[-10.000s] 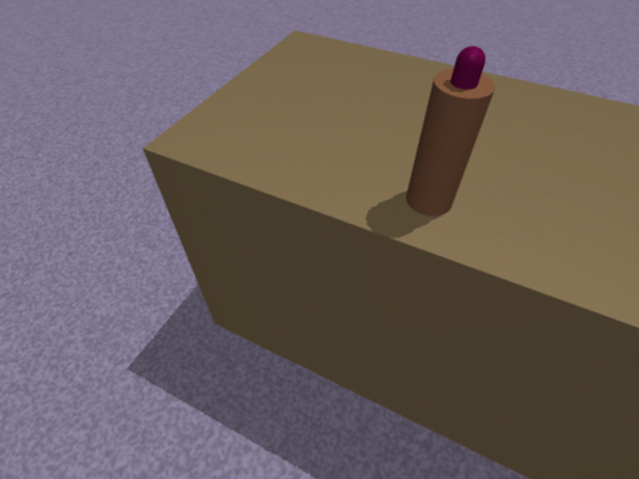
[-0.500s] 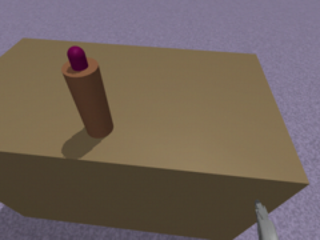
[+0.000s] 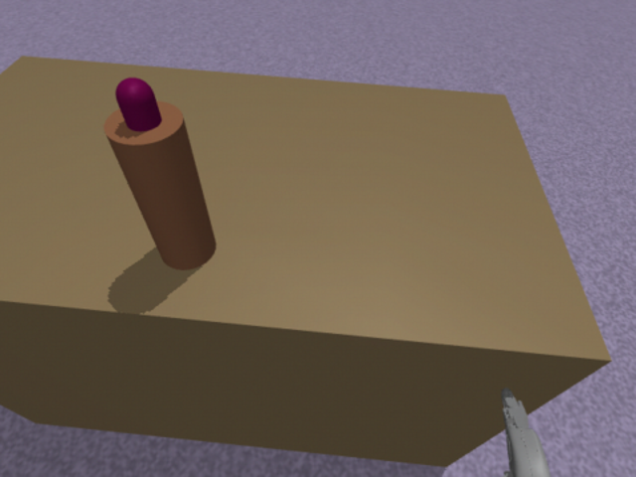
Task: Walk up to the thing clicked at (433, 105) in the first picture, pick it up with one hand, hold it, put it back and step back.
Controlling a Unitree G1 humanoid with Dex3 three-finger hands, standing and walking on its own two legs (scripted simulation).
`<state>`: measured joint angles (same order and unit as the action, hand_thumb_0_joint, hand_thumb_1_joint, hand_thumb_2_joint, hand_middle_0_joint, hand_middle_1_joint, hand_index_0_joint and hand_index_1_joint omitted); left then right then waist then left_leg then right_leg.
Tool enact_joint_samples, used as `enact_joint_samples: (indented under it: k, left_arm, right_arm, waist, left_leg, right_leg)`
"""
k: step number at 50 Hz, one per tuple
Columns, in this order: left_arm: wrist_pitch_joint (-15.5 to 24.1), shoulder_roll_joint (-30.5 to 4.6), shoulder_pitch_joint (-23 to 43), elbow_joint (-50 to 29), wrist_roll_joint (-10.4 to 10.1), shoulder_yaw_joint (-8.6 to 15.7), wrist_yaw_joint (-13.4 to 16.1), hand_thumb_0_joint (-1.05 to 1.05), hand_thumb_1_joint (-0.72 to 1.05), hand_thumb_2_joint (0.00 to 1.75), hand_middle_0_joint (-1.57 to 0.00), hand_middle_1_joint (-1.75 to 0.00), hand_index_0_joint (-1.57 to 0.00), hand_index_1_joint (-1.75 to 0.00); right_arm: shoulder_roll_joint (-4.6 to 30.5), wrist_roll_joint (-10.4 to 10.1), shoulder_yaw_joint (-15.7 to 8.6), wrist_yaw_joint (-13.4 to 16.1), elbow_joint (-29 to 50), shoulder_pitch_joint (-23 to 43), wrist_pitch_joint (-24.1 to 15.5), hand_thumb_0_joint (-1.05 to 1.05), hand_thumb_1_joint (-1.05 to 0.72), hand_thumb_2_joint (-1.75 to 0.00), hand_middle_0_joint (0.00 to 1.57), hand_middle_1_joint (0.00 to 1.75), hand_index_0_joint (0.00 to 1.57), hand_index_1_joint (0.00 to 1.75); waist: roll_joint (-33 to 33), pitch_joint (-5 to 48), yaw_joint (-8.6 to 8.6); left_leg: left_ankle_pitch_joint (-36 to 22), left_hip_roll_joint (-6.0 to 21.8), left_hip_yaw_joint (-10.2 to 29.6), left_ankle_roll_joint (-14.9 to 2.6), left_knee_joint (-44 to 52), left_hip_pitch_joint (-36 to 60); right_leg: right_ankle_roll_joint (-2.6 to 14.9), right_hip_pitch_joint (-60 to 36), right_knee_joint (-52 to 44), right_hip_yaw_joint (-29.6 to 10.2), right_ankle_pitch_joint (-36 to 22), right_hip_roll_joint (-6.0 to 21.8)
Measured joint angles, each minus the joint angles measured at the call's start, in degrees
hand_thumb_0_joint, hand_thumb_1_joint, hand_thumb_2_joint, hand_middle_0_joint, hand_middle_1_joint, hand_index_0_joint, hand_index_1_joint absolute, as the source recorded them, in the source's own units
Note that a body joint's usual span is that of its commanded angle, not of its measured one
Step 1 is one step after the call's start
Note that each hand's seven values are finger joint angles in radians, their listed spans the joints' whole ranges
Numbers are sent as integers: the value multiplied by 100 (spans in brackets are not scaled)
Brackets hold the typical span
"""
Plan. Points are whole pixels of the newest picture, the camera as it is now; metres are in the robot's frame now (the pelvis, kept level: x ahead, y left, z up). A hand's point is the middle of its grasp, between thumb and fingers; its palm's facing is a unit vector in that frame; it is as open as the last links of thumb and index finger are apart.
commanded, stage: go down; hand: left
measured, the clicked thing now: (165, 181) +0.46 +0.19 +0.12
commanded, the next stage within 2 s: approach in 0.96 s
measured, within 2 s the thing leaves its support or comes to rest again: neither
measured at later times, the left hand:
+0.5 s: hand out of the picture +0.36 +0.39 +0.19, palm faces +0.18 -0.98 -0.02, open 17.6 cm
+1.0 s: hand out of the picture +0.35 +0.39 +0.18, palm faces +0.17 -0.99 -0.01, open 17.6 cm
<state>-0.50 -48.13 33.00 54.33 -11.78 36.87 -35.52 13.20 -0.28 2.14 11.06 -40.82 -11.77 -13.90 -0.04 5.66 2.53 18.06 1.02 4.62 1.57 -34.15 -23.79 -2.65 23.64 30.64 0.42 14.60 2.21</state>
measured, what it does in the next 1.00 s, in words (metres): stands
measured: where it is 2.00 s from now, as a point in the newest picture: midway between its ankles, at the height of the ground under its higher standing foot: outside the picture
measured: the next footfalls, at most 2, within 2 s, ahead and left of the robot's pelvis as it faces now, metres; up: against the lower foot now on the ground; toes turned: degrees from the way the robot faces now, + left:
none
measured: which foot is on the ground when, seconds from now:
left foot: down 0.00-1.00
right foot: down 0.00-1.00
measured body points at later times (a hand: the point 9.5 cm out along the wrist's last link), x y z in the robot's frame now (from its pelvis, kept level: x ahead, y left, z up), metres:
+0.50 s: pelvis +0.00 +0.01 +0.00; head +0.03 +0.02 +0.45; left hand +0.35 +0.44 +0.19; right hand +0.15 -0.25 -0.08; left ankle -0.01 +0.14 -0.73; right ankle +0.00 -0.15 -0.73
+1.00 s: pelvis +0.00 +0.01 +0.00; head +0.02 +0.02 +0.45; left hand +0.33 +0.44 +0.18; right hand +0.15 -0.25 -0.08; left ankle -0.01 +0.14 -0.73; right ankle +0.00 -0.15 -0.73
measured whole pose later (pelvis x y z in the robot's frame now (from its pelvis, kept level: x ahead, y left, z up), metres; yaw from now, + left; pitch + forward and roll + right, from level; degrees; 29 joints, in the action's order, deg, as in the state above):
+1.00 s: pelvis +0.00 +0.01 +0.00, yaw +0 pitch +8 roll -2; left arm -0.7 -47.4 30.7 52.1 -12.4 37.1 -36.6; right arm 13.1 -0.4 2.4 10.9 -38.6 -13.2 -12.8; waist -0.2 6.9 2.0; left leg 19.5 0.8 4.6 1.2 -36.9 -25.5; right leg -3.0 24.9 32.5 0.4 15.6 2.3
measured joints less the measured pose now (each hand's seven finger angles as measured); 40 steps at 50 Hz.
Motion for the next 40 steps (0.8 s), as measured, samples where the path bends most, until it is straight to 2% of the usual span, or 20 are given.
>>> enact_joint_samples:
  k: [10,18,22,32,40]
  left_arm:
    - [59,-194,113,218,-1,32,-80,-1,-55,6,-5,-3,-4,-4]
    - [-32,-78,199,143,56,-57,-29,-1,-56,6,-5,-3,-4,-4]
    - [-13,-132,181,232,69,-16,14,-1,-56,6,-5,-3,-4,-4]
    - [-7,-20,-32,61,-5,19,0,-1,-59,5,-5,-4,-5,-5]
    - [-1,8,-94,-74,42,-10,13,-1,-59,6,-5,-4,-5,-5]
  right_arm:
    - [5,-2,14,-10,43,3,19,-1,52,-6,5,5,5,5]
    - [-68,32,49,-46,-7,0,52,-1,52,-6,5,5,5,5]
    - [-39,26,14,-57,56,6,69,-1,52,-6,6,5,6,5]
    - [0,-23,62,-28,65,-110,146,-1,52,-6,5,5,5,5]
    - [14,-14,-29,26,58,9,117,-1,52,-6,5,5,6,5]
  waist:
    - [0,75,26]
    - [35,102,-5]
    - [63,104,28]
    - [19,99,-34]
    - [-7,91,-43]
  left_leg:
    - [76,-7,-28,-24,-133,-158]
    - [107,-12,-20,-38,-207,-205]
    - [117,-8,-47,-45,-230,-214]
    - [113,-13,-41,-40,-229,-202]
    - [123,-21,-18,-38,-252,-182]
  right_leg:
    - [-22,136,63,-30,31,3]
    - [-36,158,89,-23,39,6]
    - [-43,181,117,-51,43,2]
    - [-38,185,157,-46,62,6]
    - [-38,156,180,-23,80,14]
